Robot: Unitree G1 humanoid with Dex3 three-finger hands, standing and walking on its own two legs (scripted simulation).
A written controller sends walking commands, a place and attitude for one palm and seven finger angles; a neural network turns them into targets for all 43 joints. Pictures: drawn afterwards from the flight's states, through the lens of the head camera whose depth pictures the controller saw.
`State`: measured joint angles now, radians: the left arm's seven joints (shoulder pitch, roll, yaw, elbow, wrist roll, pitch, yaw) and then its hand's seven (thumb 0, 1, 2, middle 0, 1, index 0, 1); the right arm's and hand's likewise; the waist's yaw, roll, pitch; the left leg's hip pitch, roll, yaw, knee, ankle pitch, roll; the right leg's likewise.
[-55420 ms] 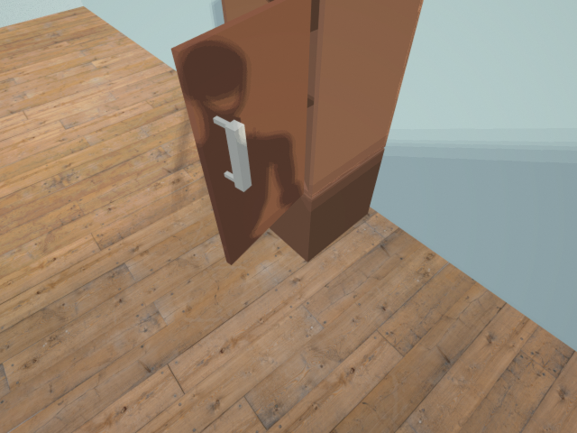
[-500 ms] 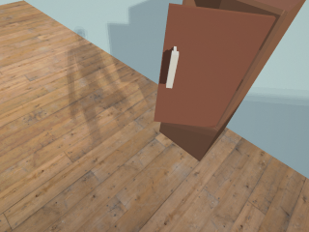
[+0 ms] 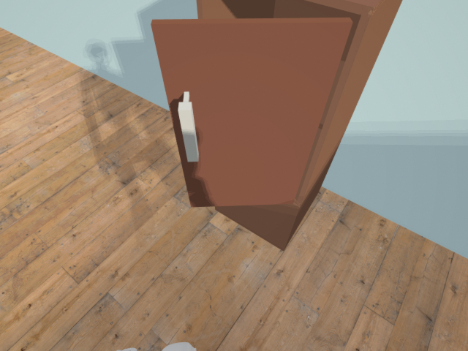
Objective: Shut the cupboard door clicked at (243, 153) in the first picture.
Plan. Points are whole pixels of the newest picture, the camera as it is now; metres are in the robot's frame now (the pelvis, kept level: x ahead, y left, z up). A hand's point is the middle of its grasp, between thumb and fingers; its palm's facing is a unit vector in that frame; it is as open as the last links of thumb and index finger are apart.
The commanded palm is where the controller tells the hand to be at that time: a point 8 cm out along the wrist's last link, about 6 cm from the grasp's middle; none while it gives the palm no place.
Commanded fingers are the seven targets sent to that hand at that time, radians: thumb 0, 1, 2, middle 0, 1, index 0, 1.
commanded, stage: come to a stop and stand still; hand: left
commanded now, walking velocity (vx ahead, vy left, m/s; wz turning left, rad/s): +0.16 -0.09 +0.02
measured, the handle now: (190, 127) +0.55 +0.11 +0.04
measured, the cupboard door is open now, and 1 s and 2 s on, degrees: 37 37 37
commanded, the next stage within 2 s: look again from close up in 1.42 s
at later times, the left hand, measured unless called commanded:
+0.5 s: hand out of the picture +0.10 +0.15 -0.17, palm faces +0.04 -0.97 -0.25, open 7.4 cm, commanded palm none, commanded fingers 0.00 0.90 0.90 -0.20 -0.30 -0.20 -0.30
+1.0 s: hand out of the picture +0.13 +0.23 -0.16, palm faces -0.04 -0.96 -0.28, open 7.4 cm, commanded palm none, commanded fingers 0.00 0.90 0.90 -0.20 -0.30 -0.20 -0.30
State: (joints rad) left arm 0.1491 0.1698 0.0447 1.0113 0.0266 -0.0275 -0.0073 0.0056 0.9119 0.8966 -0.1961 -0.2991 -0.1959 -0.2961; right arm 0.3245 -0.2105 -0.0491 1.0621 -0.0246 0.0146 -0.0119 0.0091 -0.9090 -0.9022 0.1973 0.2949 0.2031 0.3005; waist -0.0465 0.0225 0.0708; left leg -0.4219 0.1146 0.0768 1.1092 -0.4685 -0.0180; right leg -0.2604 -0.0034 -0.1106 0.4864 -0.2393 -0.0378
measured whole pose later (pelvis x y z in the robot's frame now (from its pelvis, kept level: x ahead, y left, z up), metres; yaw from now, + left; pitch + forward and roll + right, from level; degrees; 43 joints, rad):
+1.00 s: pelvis +0.04 +0.03 -0.01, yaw -3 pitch -2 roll +0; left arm 0.24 0.22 -0.01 0.90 0.02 0.02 0.04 0.01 0.91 0.90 -0.20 -0.30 -0.20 -0.30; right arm 0.23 -0.18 0.00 0.91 -0.02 0.01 -0.01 0.00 -0.93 -0.90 0.20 0.30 0.20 0.30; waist 0.00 0.02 0.02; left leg -0.27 -0.03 0.08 0.57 -0.27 0.07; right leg -0.22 -0.05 0.02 0.56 -0.31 0.03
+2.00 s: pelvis +0.05 +0.03 +0.00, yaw -1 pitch -1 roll +0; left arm 0.27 0.20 -0.02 1.07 0.02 -0.02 0.03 0.01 0.91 0.90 -0.20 -0.30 -0.20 -0.30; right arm 0.22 -0.18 0.01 1.08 -0.01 -0.02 -0.01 0.00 -0.91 -0.90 0.20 0.30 0.20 0.30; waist 0.01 -0.03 0.02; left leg -0.22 -0.05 0.05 0.43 -0.19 0.06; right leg -0.18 -0.02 0.08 0.44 -0.25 0.04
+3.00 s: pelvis +0.13 -0.06 +0.01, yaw +0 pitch +1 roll -3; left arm 0.19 0.21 0.07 0.95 0.03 0.06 -0.01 0.01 0.91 0.90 -0.19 -0.30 -0.19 -0.30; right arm 0.27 -0.15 -0.03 1.03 -0.04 -0.01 -0.04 0.00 -0.92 -0.90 0.20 0.30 0.21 0.30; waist -0.01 -0.03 0.07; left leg -0.22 0.12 0.07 0.48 -0.28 -0.01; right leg -0.48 -0.06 -0.02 0.87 -0.34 0.03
